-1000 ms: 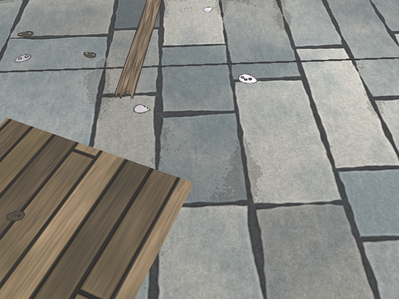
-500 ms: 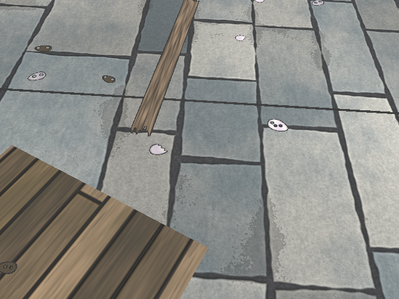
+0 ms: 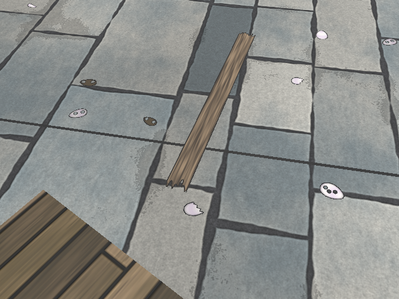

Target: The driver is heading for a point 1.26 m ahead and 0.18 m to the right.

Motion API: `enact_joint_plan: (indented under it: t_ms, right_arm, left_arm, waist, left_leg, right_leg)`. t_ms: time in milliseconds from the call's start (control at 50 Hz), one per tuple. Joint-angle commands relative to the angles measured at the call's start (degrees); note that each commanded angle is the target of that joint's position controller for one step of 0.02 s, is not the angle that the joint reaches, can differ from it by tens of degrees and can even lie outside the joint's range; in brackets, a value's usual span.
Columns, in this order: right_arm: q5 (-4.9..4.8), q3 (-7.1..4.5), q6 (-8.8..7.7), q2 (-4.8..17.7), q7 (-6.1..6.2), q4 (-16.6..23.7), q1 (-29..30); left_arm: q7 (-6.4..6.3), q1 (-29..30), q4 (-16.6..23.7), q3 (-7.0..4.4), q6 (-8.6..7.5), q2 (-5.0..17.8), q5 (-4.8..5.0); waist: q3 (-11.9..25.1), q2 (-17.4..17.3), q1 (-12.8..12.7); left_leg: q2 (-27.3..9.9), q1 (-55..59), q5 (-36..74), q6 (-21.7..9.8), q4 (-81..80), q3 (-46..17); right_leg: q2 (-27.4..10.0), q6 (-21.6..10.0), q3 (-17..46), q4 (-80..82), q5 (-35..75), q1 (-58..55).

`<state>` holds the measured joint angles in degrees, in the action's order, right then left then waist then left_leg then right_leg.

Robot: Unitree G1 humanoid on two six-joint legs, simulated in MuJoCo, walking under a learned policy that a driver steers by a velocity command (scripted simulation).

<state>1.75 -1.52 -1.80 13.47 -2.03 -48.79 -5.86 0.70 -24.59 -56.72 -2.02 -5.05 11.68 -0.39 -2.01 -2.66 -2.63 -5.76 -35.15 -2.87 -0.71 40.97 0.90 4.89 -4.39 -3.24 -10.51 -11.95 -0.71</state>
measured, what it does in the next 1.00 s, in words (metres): walks ahead, turning right: left foot, then right foot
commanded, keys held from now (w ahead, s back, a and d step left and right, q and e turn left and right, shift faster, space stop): w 0.28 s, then w+e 0.54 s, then w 0.18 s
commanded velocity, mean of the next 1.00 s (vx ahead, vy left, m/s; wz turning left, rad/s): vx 0.50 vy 0.00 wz -0.26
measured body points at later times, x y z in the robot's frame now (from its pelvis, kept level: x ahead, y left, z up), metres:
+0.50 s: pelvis +0.26 +0.05 +0.00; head +0.28 +0.06 +0.45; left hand +0.39 +0.29 -0.14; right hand +0.22 -0.21 -0.14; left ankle +0.21 +0.11 -0.75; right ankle +0.38 -0.11 -0.68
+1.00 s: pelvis +0.52 -0.03 +0.00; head +0.54 -0.06 +0.45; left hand +0.63 +0.22 -0.13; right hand +0.57 -0.32 -0.13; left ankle +0.68 +0.11 -0.67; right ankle +0.48 -0.07 -0.75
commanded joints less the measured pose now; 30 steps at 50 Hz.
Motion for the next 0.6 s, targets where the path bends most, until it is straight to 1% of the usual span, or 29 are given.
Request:
enact_joint_plan:
  t_ms: [20,60,80,100,120,140,160,180,200,220,240,260,280,300,340,360,400,440,480,520,560,600]
  right_arm:
    - [-0.26,-0.04,-0.88,2.6,0.16,5.1,7.1]
    - [-0.25,-0.24,-1.14,3.4,0.34,5.8,8.0]
    - [-0.22,-0.40,-1.34,3.8,0.47,5.8,7.5]
    - [-0.14,-0.69,-1.60,4.3,0.70,5.3,5.4]
    - [0.03,-1.17,-1.94,5.0,1.07,3.7,0.7]
    - [0.53,-1.88,-2.53,6.1,1.58,0.7,-8.1]
    - [1.84,-3.04,-3.07,9.9,2.31,-1.6,-18.4]
    - [2.26,-4.75,-2.70,16.2,2.43,-2.3,-22.4]
    - [-0.36,-4.38,-1.84,13.1,1.98,-2.0,-19.0]
    - [-0.84,-3.46,-1.81,10.0,1.81,-1.1,-12.9]
    - [-0.62,-2.63,-2.23,6.8,1.55,-0.9,-9.9]
    - [-0.63,-2.19,-2.63,5.3,1.65,-1.3,-8.9]
    - [-0.86,-1.81,-2.98,4.2,1.87,-2.1,-8.6]
    - [-0.74,-1.73,-3.46,4.1,1.98,-2.6,-9.3]
    - [-1.00,-2.04,-4.39,5.3,2.09,-3.7,-11.6]
    - [-1.01,-2.17,-4.64,5.9,2.13,-4.2,-12.4]
    - [-0.85,-2.09,-4.75,5.7,2.19,-4.9,-14.2]
    - [-0.81,-1.89,-4.71,5.3,2.27,-5.4,-15.6]
    - [-0.88,-1.71,-4.76,5.2,2.41,-5.7,-16.1]
    - [-0.88,-1.61,-4.81,5.3,2.71,-6.3,-17.5]
    - [-0.80,-1.59,-4.64,5.5,3.15,-7.3,-19.7]
    - [-0.59,-1.66,-4.25,6.0,3.54,-8.0,-21.1]
  left_arm:
    - [-0.46,-2.8,1.3,-1.56,-0.56,8.5,-0.23]
    - [-0.83,-3.1,0.8,-1.65,-0.30,9.0,-0.56]
    - [-1.01,-2.7,0.6,-1.75,-0.16,9.3,-0.70]
    - [-1.18,-1.9,0.6,-1.83,-0.03,9.7,-0.79]
    - [-1.26,-1.2,0.5,-1.91,0.14,10.0,-0.79]
    - [-1.20,-0.6,0.5,-1.71,0.38,9.6,-0.58]
    - [-1.12,-0.1,2.1,-1.05,0.26,8.0,-0.11]
    - [-0.63,-6.8,3.5,0.22,0.25,1.8,1.85]
    - [-1.06,-3.5,2.6,-1.52,0.62,8.6,-0.03]
    - [-0.81,1.0,4.0,-1.81,0.48,8.6,-0.24]
    - [-0.48,3.4,4.4,-1.50,0.24,7.3,-0.15]
    - [-0.27,4.0,4.3,-1.54,0.69,6.6,-0.53]
    - [0.06,3.0,4.0,-1.41,1.49,5.9,-1.34]
    - [0.41,2.1,3.4,-1.27,2.23,4.9,-1.45]
    - [0.94,3.2,3.6,-1.35,3.12,4.5,-1.38]
    - [1.12,5.2,4.2,-1.40,3.40,4.6,-1.33]
    - [1.31,9.6,5.6,-1.46,3.70,4.8,-1.16]
    - [1.43,13.3,6.9,-1.39,3.68,4.6,-1.01]
    - [1.62,16.7,8.1,-0.97,3.47,3.9,-0.97]
    - [1.84,20.4,9.6,-0.45,3.33,3.3,-1.07]
    - [2.03,23.8,11.2,-0.07,3.23,3.0,-1.21]
    - [2.18,25.4,12.3,-0.01,3.09,3.2,-1.33]
  waist:
    - [-2.7,6.7,-0.6]
    - [-2.8,6.9,-0.2]
    - [-2.6,7.1,0.4]
    - [-1.7,7.2,1.6]
    - [0.7,7.1,3.8]
    - [5.4,5.2,7.5]
    - [12.3,1.0,11.1]
    - [19.1,-12.7,8.7]
    - [16.5,-4.8,8.4]
    - [7.8,-2.2,6.1]
    - [4.1,0.0,5.0]
    - [1.8,-0.5,3.4]
    - [1.1,-1.5,1.9]
    - [1.5,-1.5,1.4]
    - [0.9,-0.9,0.9]
    - [-0.1,-0.8,1.1]
    - [-1.8,-0.4,2.0]
    - [-2.8,-0.2,2.6]
    - [-3.3,-0.2,3.2]
    - [-3.8,-0.5,4.2]
    - [-4.5,-0.5,5.3]
    - [-4.5,-0.7,5.6]
  left_leg:
    - [2.2,1.7,2.0,-0.5,-5.4,2.7]
    - [2.7,2.3,-0.9,-1.8,-7.6,2.4]
    - [3.3,3.8,-3.0,-2.7,-8.8,2.5]
    - [4.4,7.2,-5.3,-3.6,-10.3,2.8]
    - [6.2,13.4,-6.7,-4.7,-12.3,3.5]
    - [7.1,24.7,-4.8,-6.3,-15.9,3.9]
    - [-2.3,39.6,-7.9,-9.2,-16.3,-6.0]
    - [-18.9,55.4,-11.1,-17.4,-21.1,-33.1]
    - [-17.6,51.0,-13.5,-17.3,-24.9,-37.9]
    - [-15.1,43.1,-12.7,-15.7,-25.6,-28.3]
    - [-12.4,36.6,-8.0,-14.2,-27.9,-22.5]
    - [-9.7,32.2,-4.6,-12.2,-29.4,-17.8]
    - [-7.7,28.9,-2.1,-10.9,-30.7,-14.3]
    - [-7.3,27.9,-0.1,-10.5,-31.5,-12.0]
    - [-7.1,27.5,2.4,-10.5,-33.2,-8.6]
    - [-7.1,27.6,1.8,-10.3,-34.4,-7.1]
    - [-6.9,28.6,1.8,-9.6,-35.7,-4.3]
    - [-6.4,29.9,3.9,-8.8,-36.0,-1.5]
    - [-5.6,30.6,6.7,-7.9,-35.8,1.7]
    - [-5.7,32.3,10.9,-7.3,-35.3,4.3]
    - [-6.6,35.7,15.2,-7.1,-34.0,6.1]
    - [-7.7,39.9,21.1,-6.8,-31.2,7.6]
  right_leg:
    - [-15.4,-6.4,6.9,2.3,22.8,1.3]
    - [-17.2,-6.2,7.4,0.3,26.4,-2.1]
    - [-17.8,-5.8,7.3,-1.4,29.4,-3.3]
    - [-17.9,-5.2,6.8,-4.4,35.3,-4.0]
    - [-17.3,-4.5,6.0,-10.2,42.0,-4.1]
    - [-15.0,-3.4,3.8,-20.3,42.8,-1.4]
    - [-12.4,-2.1,1.8,-35.4,28.6,9.2]
    - [-1.9,0.7,-2.0,-57.0,-9.7,30.2]
    - [-2.7,-0.2,5.3,-62.6,-16.9,36.0]
    - [-5.7,-0.7,6.3,-62.4,-12.2,38.0]
    - [-7.6,-0.6,6.4,-59.3,-8.4,36.4]
    - [-9.0,-0.3,6.1,-56.1,-6.7,34.1]
    - [-9.8,0.4,5.8,-53.9,-5.7,31.3]
    - [-9.4,0.9,5.7,-53.3,-5.1,29.8]
    - [-9.4,1.5,5.6,-52.3,-2.9,31.3]
    - [-9.7,1.8,5.8,-51.3,-0.9,33.3]
    - [-10.1,2.3,6.2,-48.6,3.4,37.5]
    - [-9.9,2.6,5.9,-44.6,7.0,39.9]
    - [-9.5,2.6,4.2,-38.8,10.8,39.3]
    - [-9.0,2.2,1.7,-33.6,13.1,38.3]
    - [-8.6,1.2,-0.8,-29.4,12.9,38.2]
    - [-7.6,-0.3,-2.6,-26.4,9.9,37.7]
